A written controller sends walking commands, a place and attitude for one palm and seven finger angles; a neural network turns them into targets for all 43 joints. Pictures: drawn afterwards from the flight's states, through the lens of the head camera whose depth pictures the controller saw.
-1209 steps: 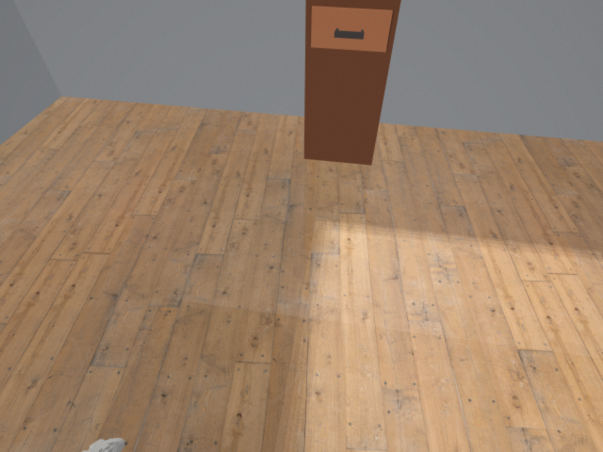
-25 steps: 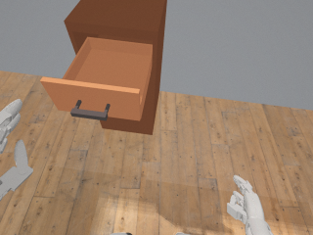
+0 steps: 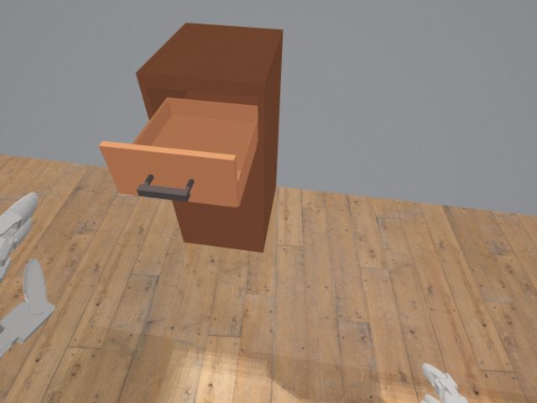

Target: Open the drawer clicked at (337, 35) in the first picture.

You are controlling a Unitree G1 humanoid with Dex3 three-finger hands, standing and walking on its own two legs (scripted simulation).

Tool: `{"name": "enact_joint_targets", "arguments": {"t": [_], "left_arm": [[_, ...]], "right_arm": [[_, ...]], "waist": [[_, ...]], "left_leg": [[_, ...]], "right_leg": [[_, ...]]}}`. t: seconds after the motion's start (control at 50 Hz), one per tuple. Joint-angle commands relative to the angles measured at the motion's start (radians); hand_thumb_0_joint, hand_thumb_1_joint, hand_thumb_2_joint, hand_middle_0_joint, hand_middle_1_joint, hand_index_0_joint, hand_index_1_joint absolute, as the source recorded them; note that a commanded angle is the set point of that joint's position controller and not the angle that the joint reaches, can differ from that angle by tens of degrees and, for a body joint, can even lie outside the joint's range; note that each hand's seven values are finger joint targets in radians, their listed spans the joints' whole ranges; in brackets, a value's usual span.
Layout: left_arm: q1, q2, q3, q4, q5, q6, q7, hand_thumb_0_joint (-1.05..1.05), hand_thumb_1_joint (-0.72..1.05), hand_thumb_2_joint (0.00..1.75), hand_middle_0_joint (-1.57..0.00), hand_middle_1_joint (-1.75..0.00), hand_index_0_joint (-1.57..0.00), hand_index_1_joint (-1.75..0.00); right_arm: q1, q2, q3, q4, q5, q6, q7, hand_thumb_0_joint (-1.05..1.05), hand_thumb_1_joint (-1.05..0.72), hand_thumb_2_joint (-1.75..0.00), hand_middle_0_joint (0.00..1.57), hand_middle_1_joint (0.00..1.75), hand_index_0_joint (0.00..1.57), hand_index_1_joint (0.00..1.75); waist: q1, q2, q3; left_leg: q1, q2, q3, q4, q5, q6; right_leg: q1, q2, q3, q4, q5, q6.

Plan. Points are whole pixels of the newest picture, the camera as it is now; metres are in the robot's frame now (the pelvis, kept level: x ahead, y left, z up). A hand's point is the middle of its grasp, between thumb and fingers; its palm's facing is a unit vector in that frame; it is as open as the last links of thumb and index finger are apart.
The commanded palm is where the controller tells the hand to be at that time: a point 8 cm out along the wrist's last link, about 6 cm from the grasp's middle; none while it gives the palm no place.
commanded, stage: stop stepping back and stand still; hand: left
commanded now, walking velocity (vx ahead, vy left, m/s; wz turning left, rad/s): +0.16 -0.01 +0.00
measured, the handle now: (166, 186) +0.62 +0.26 -0.07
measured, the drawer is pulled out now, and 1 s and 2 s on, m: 0.29 0.29 0.29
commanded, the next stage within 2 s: let the arm hang, fingers relaxed in 0.30 s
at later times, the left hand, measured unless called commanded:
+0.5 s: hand (69, 338) +0.20 +0.27 +0.05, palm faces +0.24 -0.85 -0.47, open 7.4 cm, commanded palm none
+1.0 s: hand out of the picture -0.07 +0.22 -0.16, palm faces +0.02 -0.97 -0.24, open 7.3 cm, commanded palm none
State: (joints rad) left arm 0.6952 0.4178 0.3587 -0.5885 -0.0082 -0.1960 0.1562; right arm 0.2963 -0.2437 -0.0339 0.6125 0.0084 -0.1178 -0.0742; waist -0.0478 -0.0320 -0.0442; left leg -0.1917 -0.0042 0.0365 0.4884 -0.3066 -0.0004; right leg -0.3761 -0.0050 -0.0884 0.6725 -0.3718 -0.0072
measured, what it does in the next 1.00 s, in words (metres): steps on the spot: left foot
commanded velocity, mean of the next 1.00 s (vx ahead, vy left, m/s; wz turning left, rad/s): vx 0.01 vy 0.01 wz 0.00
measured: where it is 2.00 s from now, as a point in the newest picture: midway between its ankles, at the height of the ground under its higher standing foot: outside the picture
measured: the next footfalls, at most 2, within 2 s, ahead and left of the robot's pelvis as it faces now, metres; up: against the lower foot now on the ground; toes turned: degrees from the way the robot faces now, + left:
left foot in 0.30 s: +0.06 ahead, +0.13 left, +0.00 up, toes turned +4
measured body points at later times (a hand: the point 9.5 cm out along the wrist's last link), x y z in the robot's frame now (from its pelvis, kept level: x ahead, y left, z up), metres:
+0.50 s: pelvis +0.00 +0.01 +0.00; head +0.00 -0.01 +0.45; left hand +0.18 +0.31 +0.07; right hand +0.18 -0.22 -0.10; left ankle +0.02 +0.13 -0.73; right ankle +0.03 -0.07 -0.73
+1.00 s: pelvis +0.00 +0.03 +0.01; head +0.02 +0.03 +0.46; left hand -0.07 +0.28 -0.14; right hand -0.04 -0.18 -0.15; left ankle +0.02 +0.13 -0.73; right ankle +0.03 -0.07 -0.73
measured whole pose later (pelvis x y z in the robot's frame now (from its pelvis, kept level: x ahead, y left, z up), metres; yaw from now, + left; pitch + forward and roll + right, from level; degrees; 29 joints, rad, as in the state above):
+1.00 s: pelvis +0.00 +0.03 +0.01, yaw +1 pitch -2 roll +0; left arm 0.35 0.20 0.00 1.16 0.01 0.02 0.03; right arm 0.34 -0.13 0.01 1.11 -0.01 0.02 -0.03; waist 0.01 0.01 0.08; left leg -0.19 0.00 0.07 0.40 -0.18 0.03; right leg -0.19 0.00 -0.08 0.38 -0.16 -0.03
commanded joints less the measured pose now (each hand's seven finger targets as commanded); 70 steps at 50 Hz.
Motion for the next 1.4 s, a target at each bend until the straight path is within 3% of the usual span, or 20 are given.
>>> {"name": "enact_joint_targets", "arguments": {"t": [0.0, 0.02, 0.04, 0.06, 0.1, 0.16, 0.22, 0.28, 0.3, 0.36, 0.38, 0.42, 0.46, 0.48, 0.52, 0.58, 0.68, 0.92, 1.06, 1.38], "left_arm": [[-0.078, 0.127, 0.124, -0.123, -0.01, -0.061, 0.018, 0.0, 0.9, 0.9, -0.2, -0.3, -0.2, -0.3], [-0.107, 0.133, 0.127, -0.108, -0.015, -0.069, 0.012, 0.0, 0.9, 0.9, -0.2, -0.3, -0.2, -0.3], [-0.11, 0.137, 0.142, -0.09, -0.018, -0.078, 0.01, 0.0, 0.9, 0.9, -0.2, -0.3, -0.2, -0.3], [-0.102, 0.11, 0.119, -0.099, -0.018, -0.085, 0.007, 0.0, 0.9, 0.9, -0.2, -0.3, -0.2, -0.3], [-0.11, 0.108, 0.113, -0.113, -0.02, -0.09, 0.001, 0.0, 0.9, 0.9, -0.2, -0.3, -0.2, -0.3], [-0.106, 0.102, 0.09, -0.145, -0.016, -0.088, 0.004, 0.0, 0.9, 0.9, -0.2, -0.3, -0.2, -0.3], [-0.08, 0.108, 0.087, -0.182, -0.01, -0.074, 0.025, 0.0, 0.9, 0.9, -0.2, -0.3, -0.2, -0.3], [-0.13, 0.097, 0.077, -0.21, -0.015, -0.076, 0.031, 0.0, 0.9, 0.9, -0.2, -0.3, -0.2, -0.3], [-0.137, 0.105, 0.082, -0.202, -0.019, -0.072, 0.032, 0.0, 0.9, 0.9, -0.2, -0.3, -0.2, -0.3], [-0.112, 0.097, 0.095, -0.155, -0.022, -0.062, 0.025, 0.0, 0.9, 0.9, -0.2, -0.3, -0.2, -0.3], [-0.226, -0.034, -0.258, 0.664, 0.079, 0.107, -0.126, 0.0, 0.9, 0.9, -0.2, -0.3, -0.2, -0.3], [-0.22, -0.095, -0.248, 0.731, 0.05, 0.182, -0.15, 0.0, 0.9, 0.9, -0.2, -0.3, -0.2, -0.3], [-0.296, -0.076, -0.259, 0.833, 0.048, 0.185, -0.154, 0.0, 0.9, 0.9, -0.2, -0.3, -0.2, -0.3], [-0.327, -0.057, -0.261, 0.893, 0.048, 0.187, -0.154, 0.0, 0.9, 0.9, -0.2, -0.3, -0.2, -0.3], [-0.391, -0.037, -0.269, 1.026, 0.041, 0.195, -0.147, 0.0, 0.9, 0.9, -0.2, -0.3, -0.2, -0.3], [-0.428, -0.059, -0.296, 1.228, 0.031, 0.207, -0.141, 0.0, 0.9, 0.9, -0.2, -0.3, -0.2, -0.3], [-0.398, -0.077, -0.321, 1.48, 0.022, 0.199, -0.141, 0.0, 0.9, 0.9, -0.2, -0.3, -0.2, -0.3], [-0.33, -0.14, -0.344, 1.699, 0.02, 0.2, -0.125, 0.0, 0.9, 0.9, -0.2, -0.3, -0.2, -0.3], [-0.312, -0.156, -0.341, 1.719, 0.023, 0.199, -0.118, 0.0, 0.9, 0.9, -0.2, -0.3, -0.2, -0.3], [-0.346, -0.167, -0.333, 1.699, 0.022, 0.186, -0.115, 0.0, 0.9, 0.9, -0.2, -0.3, -0.2, -0.3]], "right_arm": [[-0.17, -0.108, -0.02, -0.139, 0.007, -0.056, -0.005, 0.0, -0.9, -0.9, 0.2, 0.3, 0.2, 0.3], [-0.178, -0.115, -0.028, -0.142, 0.005, -0.047, -0.004, 0.0, -0.9, -0.9, 0.2, 0.3, 0.2, 0.3], [-0.148, -0.095, -0.033, -0.135, 0.01, -0.039, 0.005, 0.0, -0.9, -0.9, 0.2, 0.3, 0.2, 0.3], [-0.139, -0.103, -0.044, -0.128, 0.008, -0.026, 0.011, 0.0, -0.9, -0.9, 0.2, 0.3, 0.2, 0.3], [-0.155, -0.089, -0.028, -0.129, 0.002, -0.01, 0.017, 0.0, -0.9, -0.9, 0.2, 0.3, 0.2, 0.3], [-0.175, -0.062, -0.003, -0.148, -0.007, -0.009, 0.008, 0.0, -0.9, -0.9, 0.2, 0.3, 0.2, 0.3], [-0.164, -0.056, 0.012, -0.148, -0.015, -0.016, -0.006, 0.0, -0.9, -0.9, 0.2, 0.3, 0.2, 0.3], [-0.173, -0.086, 0.001, -0.173, -0.016, -0.021, -0.011, 0.0, -0.9, -0.9, 0.2, 0.3, 0.2, 0.3], [-0.178, -0.088, -0.002, -0.176, -0.008, -0.017, -0.011, 0.0, -0.9, -0.9, 0.2, 0.3, 0.2, 0.3], [-0.183, -0.069, 0.01, -0.168, -0.001, -0.023, -0.006, 0.0, -0.9, -0.9, 0.2, 0.3, 0.2, 0.3], [-0.181, -0.235, -0.051, 0.103, -0.019, -0.056, 0.092, 0.0, -0.9, -0.9, 0.2, 0.3, 0.2, 0.3], [-0.068, -0.129, -0.029, 0.093, -0.014, 0.016, 0.081, 0.0, -0.9, -0.9, 0.2, 0.3, 0.2, 0.3], [-0.069, -0.113, -0.011, 0.087, -0.015, 0.051, 0.073, 0.0, -0.9, -0.9, 0.2, 0.3, 0.2, 0.3], [-0.074, -0.117, -0.008, 0.092, -0.018, 0.066, 0.071, 0.0, -0.9, -0.9, 0.2, 0.3, 0.2, 0.3], [-0.098, -0.128, -0.009, 0.113, -0.025, 0.087, 0.072, 0.0, -0.9, -0.9, 0.2, 0.3, 0.2, 0.3], [-0.121, -0.102, 0.017, 0.174, -0.032, 0.102, 0.066, 0.0, -0.9, -0.9, 0.2, 0.3, 0.2, 0.3], [-0.073, -0.068, 0.033, 0.294, -0.022, 0.106, 0.052, 0.0, -0.9, -0.9, 0.2, 0.3, 0.2, 0.3], [0.089, -0.002, 0.023, 0.459, -0.017, 0.123, 0.036, 0.0, -0.9, -0.9, 0.2, 0.3, 0.2, 0.3], [0.115, 0.022, 0.02, 0.487, -0.017, 0.118, 0.036, 0.0, -0.9, -0.9, 0.2, 0.3, 0.2, 0.3], [0.103, 0.047, 0.014, 0.498, -0.019, 0.112, 0.035, 0.0, -0.9, -0.9, 0.2, 0.3, 0.2, 0.3]], "waist": [[0.027, 0.017, 0.1], [0.016, -0.115, 0.079], [0.023, -0.182, 0.002], [0.026, -0.158, 0.01], [0.018, -0.076, 0.013], [0.027, -0.099, 0.003], [0.03, -0.01, 0.005], [0.038, 0.115, 0.039], [0.038, 0.098, 0.027], [0.031, 0.095, 0.05], [-0.006, 0.099, 0.086], [0.027, -0.049, -0.058], [0.032, -0.206, -0.059], [0.031, -0.23, -0.047], [0.033, -0.086, 0.012], [0.056, 0.104, 0.05], [0.062, 0.17, 0.021], [0.046, 0.063, 0.135], [0.047, 0.028, 0.135], [0.043, 0.063, 0.17]], "left_leg": [[-0.282, 0.116, -0.107, -0.002, -0.047, 0.091], [-0.354, 0.028, -0.043, 0.145, -0.105, 0.055], [-0.308, -0.013, -0.007, 0.315, -0.182, 0.035], [-0.328, -0.001, -0.043, 0.449, -0.165, 0.032], [-0.332, 0.028, -0.062, 0.461, -0.107, 0.023], [-0.175, 0.026, -0.003, 0.248, -0.055, 0.03], [0.004, 0.013, 0.031, -0.038, 0.016, 0.043], [-0.046, 0.146, -0.147, -0.178, -0.046, 0.09], [-0.081, 0.176, -0.173, -0.187, -0.065, 0.094], [-0.119, 0.116, -0.095, -0.154, -0.074, 0.059], [-0.182, 0.121, -0.113, 0.029, 0.131, 0.047], [-0.117, 0.129, -0.103, 0.048, 0.303, 0.044], [-0.09, 0.08, -0.077, 0.108, 0.274, 0.035], [-0.09, 0.06, -0.072, 0.105, 0.238, 0.031], [-0.061, 0.066, -0.085, 0.047, 0.284, 0.033], [-0.104, 0.116, -0.128, -0.083, 0.29, 0.047], [-0.07, 0.106, -0.109, -0.162, 0.118, 0.034], [-0.034, 0.123, -0.108, -0.222, -0.002, 0.045], [-0.041, 0.118, -0.106, -0.226, -0.007, 0.05], [-0.021, 0.105, -0.064, -0.197, 0.073, 0.038]], "right_leg": [[0.214, -0.053, 0.161, -0.266, 0.066, -0.023], [0.248, -0.185, 0.386, -0.355, 0.024, -0.082], [0.199, -0.303, 0.552, -0.483, -0.205, -0.125], [0.183, -0.325, 0.585, -0.525, -0.218, -0.121], [0.163, -0.309, 0.476, -0.484, -0.054, -0.129], [0.077, -0.261, 0.297, -0.491, -0.008, -0.126], [0.027, -0.196, 0.226, -0.463, -0.117, -0.082], [0.069, -0.076, 0.173, -0.306, -0.017, -0.003], [0.104, -0.057, 0.152, -0.277, 0.032, 0.016], [0.124, -0.062, 0.172, -0.333, 0.026, -0.003], [0.022, -0.108, 0.094, -0.173, 0.229, -0.027], [0.123, -0.096, 0.114, -0.177, 0.365, -0.031], [0.136, -0.142, 0.147, -0.21, 0.447, -0.059], [0.147, -0.164, 0.166, -0.23, 0.476, -0.074], [0.12, -0.156, 0.161, -0.223, 0.432, -0.09], [0.185, -0.083, 0.132, -0.242, 0.261, -0.04], [0.25, -0.086, 0.149, -0.333, 0.178, -0.049], [0.158, -0.081, 0.122, -0.377, 0.101, -0.05], [0.156, -0.079, 0.125, -0.357, 0.114, -0.046], [0.144, -0.084, 0.153, -0.38, 0.145, -0.05]]}}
